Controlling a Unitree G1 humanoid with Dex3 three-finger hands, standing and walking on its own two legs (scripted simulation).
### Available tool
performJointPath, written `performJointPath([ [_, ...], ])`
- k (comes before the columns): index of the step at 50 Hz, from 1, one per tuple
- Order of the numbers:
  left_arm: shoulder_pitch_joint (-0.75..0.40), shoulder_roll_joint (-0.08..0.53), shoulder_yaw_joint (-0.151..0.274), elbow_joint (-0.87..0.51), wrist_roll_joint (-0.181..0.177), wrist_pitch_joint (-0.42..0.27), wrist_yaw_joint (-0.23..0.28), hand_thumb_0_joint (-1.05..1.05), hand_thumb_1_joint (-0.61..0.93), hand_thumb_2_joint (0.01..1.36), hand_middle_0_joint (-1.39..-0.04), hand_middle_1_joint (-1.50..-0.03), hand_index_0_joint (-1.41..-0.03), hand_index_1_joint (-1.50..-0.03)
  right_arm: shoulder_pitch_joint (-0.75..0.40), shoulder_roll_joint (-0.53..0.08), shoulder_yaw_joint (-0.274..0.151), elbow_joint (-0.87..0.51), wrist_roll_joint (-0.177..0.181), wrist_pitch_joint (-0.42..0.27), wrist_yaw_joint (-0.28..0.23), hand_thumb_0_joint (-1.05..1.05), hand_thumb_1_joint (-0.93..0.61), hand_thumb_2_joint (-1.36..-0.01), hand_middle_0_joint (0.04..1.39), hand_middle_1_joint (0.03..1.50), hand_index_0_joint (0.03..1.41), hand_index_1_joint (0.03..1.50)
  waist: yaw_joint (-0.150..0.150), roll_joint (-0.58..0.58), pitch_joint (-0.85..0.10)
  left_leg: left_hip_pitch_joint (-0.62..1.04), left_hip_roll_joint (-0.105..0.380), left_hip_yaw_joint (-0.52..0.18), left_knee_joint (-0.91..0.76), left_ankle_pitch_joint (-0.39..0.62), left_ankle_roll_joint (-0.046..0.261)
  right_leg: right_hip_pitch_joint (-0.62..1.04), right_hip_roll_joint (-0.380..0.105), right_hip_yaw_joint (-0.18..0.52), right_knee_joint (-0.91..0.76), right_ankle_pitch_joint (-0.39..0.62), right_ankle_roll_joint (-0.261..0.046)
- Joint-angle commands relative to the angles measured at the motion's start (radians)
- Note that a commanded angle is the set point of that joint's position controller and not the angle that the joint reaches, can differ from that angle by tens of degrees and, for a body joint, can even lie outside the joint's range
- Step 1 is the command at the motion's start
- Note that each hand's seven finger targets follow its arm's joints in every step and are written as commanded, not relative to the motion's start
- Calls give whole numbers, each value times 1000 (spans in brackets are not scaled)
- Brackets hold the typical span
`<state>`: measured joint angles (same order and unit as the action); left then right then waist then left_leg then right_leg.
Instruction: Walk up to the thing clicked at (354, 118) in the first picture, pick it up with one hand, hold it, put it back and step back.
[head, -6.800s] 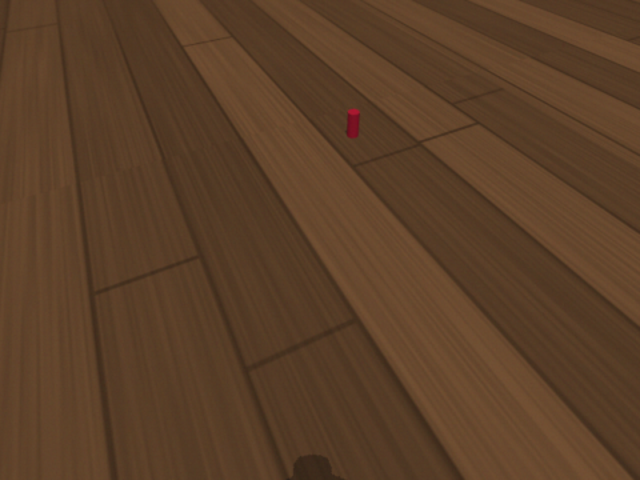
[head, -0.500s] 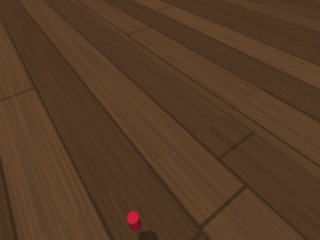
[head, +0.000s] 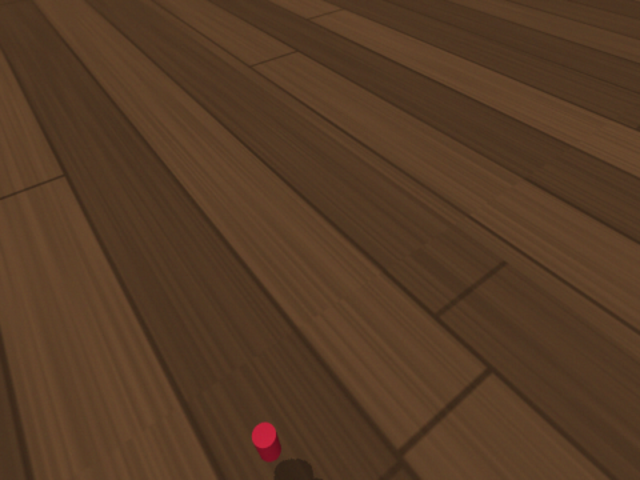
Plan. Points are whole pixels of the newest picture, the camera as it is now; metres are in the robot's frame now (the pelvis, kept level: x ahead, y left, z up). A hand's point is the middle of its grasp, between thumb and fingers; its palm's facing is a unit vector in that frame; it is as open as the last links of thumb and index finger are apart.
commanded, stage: stand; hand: left
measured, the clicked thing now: (267, 442) +0.37 +0.18 -0.71
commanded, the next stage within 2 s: go down in 2.00 s
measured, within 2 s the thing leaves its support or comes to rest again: neither
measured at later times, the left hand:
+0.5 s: hand out of the picture +0.05 +0.24 -0.16, palm faces -0.01 -0.94 -0.34, open 7.4 cm
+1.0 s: hand out of the picture +0.07 +0.24 -0.16, palm faces -0.01 -0.94 -0.35, open 7.4 cm
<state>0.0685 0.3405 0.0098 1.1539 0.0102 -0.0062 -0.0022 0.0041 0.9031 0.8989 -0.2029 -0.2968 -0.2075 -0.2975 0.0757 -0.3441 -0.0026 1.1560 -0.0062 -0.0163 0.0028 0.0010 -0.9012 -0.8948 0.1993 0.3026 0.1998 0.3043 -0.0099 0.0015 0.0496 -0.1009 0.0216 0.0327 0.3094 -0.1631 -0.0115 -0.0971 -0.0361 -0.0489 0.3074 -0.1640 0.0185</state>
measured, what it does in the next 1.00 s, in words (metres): stands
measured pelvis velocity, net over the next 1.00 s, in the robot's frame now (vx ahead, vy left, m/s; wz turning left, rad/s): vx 0.00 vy -0.01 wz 0.01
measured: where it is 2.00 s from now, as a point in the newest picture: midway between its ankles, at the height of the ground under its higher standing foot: outside the picture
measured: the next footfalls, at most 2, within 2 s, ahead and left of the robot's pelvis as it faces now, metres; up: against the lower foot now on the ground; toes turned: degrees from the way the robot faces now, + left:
none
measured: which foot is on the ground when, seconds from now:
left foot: down 0.00-1.00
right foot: down 0.00-1.00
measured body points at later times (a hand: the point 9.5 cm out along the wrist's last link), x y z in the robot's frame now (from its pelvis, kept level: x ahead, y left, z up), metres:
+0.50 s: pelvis -0.01 -0.01 +0.00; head -0.01 -0.01 +0.45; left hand +0.06 +0.29 -0.13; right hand +0.06 -0.31 -0.14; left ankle +0.01 +0.12 -0.75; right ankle +0.00 -0.13 -0.75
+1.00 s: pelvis +0.00 -0.01 +0.00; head +0.00 -0.02 +0.45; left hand +0.07 +0.29 -0.13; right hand +0.07 -0.31 -0.14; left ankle +0.01 +0.12 -0.75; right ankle +0.00 -0.13 -0.75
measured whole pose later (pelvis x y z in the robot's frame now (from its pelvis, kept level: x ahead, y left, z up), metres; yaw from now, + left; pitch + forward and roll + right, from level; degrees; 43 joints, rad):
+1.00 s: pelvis +0.00 -0.01 +0.00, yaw +0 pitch -3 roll +0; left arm 0.11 0.35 0.00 1.13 0.01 -0.01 -0.01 0.00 0.90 0.90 -0.20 -0.30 -0.21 -0.30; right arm 0.11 -0.35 0.01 1.15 -0.01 -0.01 0.01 0.00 -0.90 -0.89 0.20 0.30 0.20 0.30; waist -0.01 0.01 0.04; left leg -0.11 0.04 0.02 0.32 -0.16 -0.03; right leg -0.11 -0.02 -0.06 0.32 -0.17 0.00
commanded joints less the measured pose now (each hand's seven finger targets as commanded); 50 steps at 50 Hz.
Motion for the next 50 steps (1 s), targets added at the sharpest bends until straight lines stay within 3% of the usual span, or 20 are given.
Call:
performJointPath([
  [1, -36, 210, 32, -55, -1, -20, 8, 0, 900, 900, -200, -300, -200, -300, -59, -221, -35, -65, -2, -16, -12, 0, -900, -900, 200, 300, 200, 300, 12, 11, -92, 13, 122, -103, -52, 146, 21, 21, -111, 95, -43, 119, -29],
  [3, -42, 217, 32, -60, -1, -21, 9, 0, 900, 900, -200, -300, -200, -300, -44, -217, -33, -64, -4, -17, -11, 0, -900, -900, 200, 300, 200, 300, 5, 2, -96, 12, 124, -103, -55, 168, 20, 25, -111, 96, -42, 129, -29],
  [8, -36, 214, 29, -58, 0, -21, 10, 0, 900, 900, -200, -300, -200, -300, -48, -216, -32, -65, -2, -13, -8, 0, -900, -900, 200, 300, 200, 300, 5, -7, -61, -11, 116, -109, -65, 81, 20, -4, -106, 96, -62, 57, -23],
  [13, -24, 220, 29, -61, 1, -23, 7, 0, 900, 900, -200, -300, -200, -300, -37, -218, -32, -65, -5, -12, -6, 0, -900, -900, 200, 300, 200, 300, 5, -5, -69, -7, 117, -108, -58, 64, 24, -9, -112, 104, -67, 51, -27],
  [19, -15, 226, 32, -62, 0, -21, 7, 0, 900, 900, -200, -300, -200, -300, -35, -213, -34, -65, -5, -8, -4, 0, -900, -900, 200, 300, 200, 300, 7, -5, -39, -30, 105, -111, -58, -10, 21, -45, -103, 106, -78, -49, -29],
  [25, -11, 224, 32, -66, 0, -23, 6, 0, 900, 900, -200, -300, -200, -300, -22, -213, -31, -64, -7, -13, -6, 0, -900, -900, 200, 300, 200, 300, 7, 16, -66, -31, 114, -115, -53, 55, 22, -6, -112, 110, -54, 50, -33],
  [27, -5, 230, 33, -66, -2, -22, 7, 0, 900, 900, -200, -300, -200, -300, -21, -210, -29, -62, -5, -13, -6, 0, -900, -900, 200, 300, 200, 300, 10, 8, -55, -32, 114, -119, -60, 45, 19, -12, -108, 106, -54, 19, -33],
  [33, 5, 221, 28, -70, 1, -22, 5, 0, 900, 900, -200, -300, -200, -300, -22, -220, -29, -65, -5, -15, -9, 0, -900, -900, 200, 300, 200, 300, 13, 12, -77, -20, 119, -115, -48, 91, 22, 2, -110, 104, -47, 72, -34],
  [45, 7, 225, 29, -71, 0, -23, 6, 0, 900, 900, -200, -300, -200, -301, -7, -214, -25, -69, -5, -12, -6, 0, -900, -900, 200, 300, 200, 300, 10, 7, -40, -36, 114, -112, -59, 38, 19, -23, -107, 107, -60, 35, -32],
  [50, 9, 223, 28, -75, 0, -25, 6, 0, 900, 900, -200, -300, -200, -301, -13, -218, -27, -72, -4, -13, -6, 0, -900, -900, 200, 300, 200, 300, 14, -6, -62, -10, 119, -112, -50, 70, 23, -13, -108, 105, -58, 50, -33],
])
